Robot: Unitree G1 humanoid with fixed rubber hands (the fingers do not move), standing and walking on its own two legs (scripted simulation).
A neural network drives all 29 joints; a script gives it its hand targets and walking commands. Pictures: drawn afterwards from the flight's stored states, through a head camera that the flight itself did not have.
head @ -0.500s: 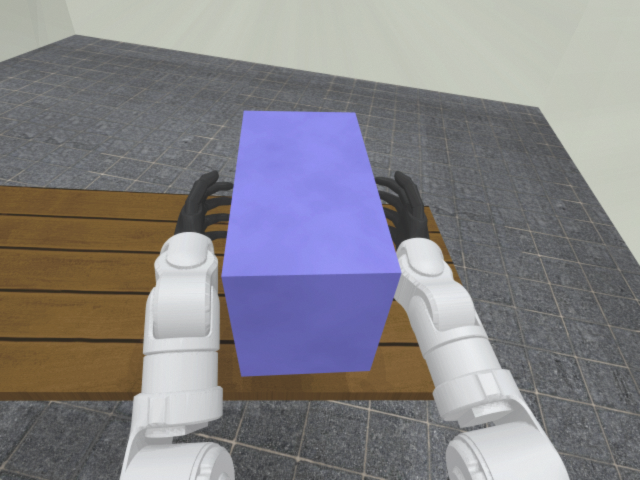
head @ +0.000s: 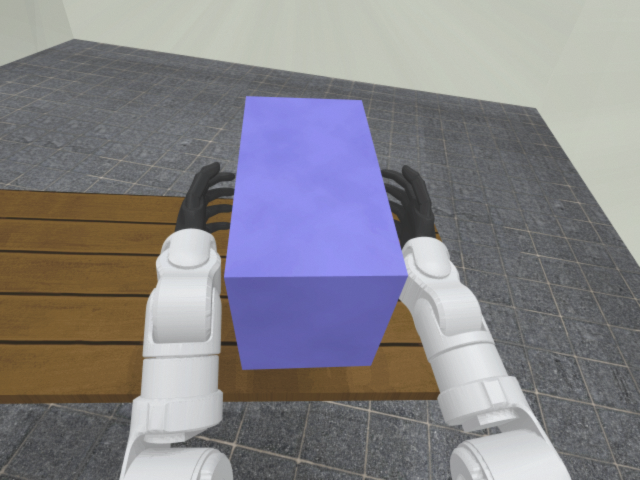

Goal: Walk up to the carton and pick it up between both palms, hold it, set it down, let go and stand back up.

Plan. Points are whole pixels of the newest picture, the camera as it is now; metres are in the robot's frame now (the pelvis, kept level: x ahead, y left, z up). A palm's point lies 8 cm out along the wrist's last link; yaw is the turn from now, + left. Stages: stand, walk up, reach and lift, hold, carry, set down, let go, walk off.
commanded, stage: hold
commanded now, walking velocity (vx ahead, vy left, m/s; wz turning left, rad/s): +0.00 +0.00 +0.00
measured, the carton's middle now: (306, 225) +0.42 +0.00 +0.15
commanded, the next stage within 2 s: none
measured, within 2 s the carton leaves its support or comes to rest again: neither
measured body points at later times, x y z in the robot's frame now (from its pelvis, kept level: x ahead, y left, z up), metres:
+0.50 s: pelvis -0.01 +0.00 +0.00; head -0.04 +0.03 +0.45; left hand +0.37 +0.13 +0.18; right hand +0.37 -0.13 +0.18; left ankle +0.04 +0.12 -0.75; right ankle +0.00 -0.11 -0.75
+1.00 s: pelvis +0.00 +0.00 +0.00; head -0.03 +0.03 +0.45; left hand +0.37 +0.14 +0.18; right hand +0.37 -0.12 +0.17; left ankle +0.04 +0.12 -0.75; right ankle +0.00 -0.11 -0.75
